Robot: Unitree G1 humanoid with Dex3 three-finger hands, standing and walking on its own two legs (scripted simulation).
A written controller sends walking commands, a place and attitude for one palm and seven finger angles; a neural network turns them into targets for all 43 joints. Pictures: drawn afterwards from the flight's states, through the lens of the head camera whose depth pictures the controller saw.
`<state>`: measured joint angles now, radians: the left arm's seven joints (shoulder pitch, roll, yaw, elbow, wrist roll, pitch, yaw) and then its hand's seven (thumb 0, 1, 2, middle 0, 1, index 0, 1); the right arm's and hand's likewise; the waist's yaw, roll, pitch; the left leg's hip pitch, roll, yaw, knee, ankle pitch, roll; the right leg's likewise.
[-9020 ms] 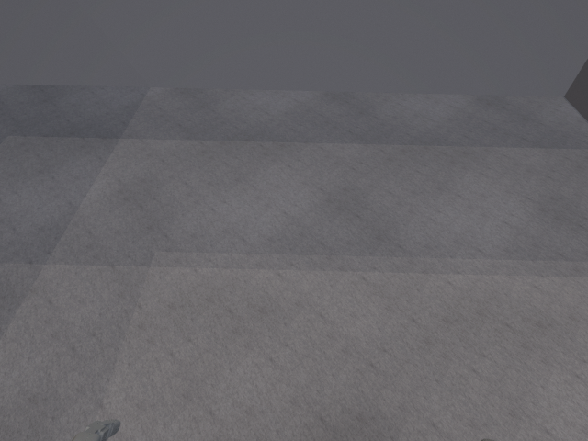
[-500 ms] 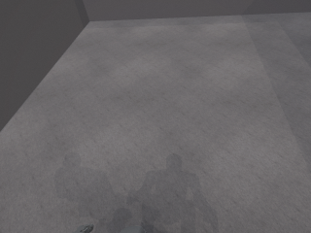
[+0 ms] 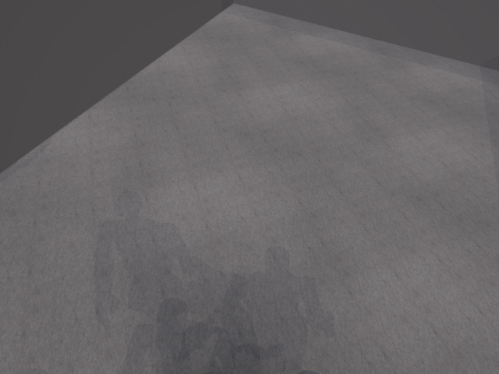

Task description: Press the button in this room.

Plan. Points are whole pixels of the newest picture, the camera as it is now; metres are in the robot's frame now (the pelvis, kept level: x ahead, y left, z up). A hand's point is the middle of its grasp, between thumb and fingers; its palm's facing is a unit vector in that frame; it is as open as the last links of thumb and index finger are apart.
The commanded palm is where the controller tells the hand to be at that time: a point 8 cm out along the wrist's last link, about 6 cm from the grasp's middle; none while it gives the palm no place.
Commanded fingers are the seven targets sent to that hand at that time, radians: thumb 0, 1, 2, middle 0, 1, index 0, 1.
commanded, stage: turn or walk to find it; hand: left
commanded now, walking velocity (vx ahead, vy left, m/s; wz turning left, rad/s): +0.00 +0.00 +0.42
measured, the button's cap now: out of the picture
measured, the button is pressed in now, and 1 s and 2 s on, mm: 0 0 0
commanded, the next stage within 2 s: stand and wait in 1.40 s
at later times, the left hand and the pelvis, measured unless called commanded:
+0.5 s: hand out of the picture +0.03 +0.16 -0.14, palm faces +0.21 -0.94 -0.28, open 7.3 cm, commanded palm none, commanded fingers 0.00 0.90 0.90 -0.20 -0.30 -0.20 -0.30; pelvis -0.03 -0.05 +0.01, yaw +12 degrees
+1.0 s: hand out of the picture -0.11 +0.21 -0.17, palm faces +0.46 -0.85 -0.25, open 7.4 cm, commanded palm none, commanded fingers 0.00 0.90 0.90 -0.20 -0.30 -0.20 -0.30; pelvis -0.06 -0.01 +0.01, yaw +25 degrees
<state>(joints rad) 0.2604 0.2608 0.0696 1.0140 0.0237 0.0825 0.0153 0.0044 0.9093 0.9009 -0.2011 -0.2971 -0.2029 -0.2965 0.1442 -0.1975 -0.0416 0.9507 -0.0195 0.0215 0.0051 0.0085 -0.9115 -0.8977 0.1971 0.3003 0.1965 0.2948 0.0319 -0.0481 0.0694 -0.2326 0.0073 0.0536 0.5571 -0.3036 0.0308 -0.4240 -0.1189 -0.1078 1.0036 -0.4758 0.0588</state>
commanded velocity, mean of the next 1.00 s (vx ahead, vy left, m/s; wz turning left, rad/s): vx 0.00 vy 0.00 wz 0.42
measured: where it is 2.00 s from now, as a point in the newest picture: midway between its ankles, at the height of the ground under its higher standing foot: outside the picture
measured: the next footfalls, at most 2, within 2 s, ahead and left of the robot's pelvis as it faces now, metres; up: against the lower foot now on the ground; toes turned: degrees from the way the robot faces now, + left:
right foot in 0.36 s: +0.04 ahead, -0.14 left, +0.00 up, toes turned +5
left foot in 0.80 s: -0.07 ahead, +0.11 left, +0.00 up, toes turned +26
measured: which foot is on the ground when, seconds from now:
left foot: down 0.00-0.36, up 0.38-0.78, down 0.80-1.00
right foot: up 0.00-0.34, down 0.36-0.80, up 0.82-1.00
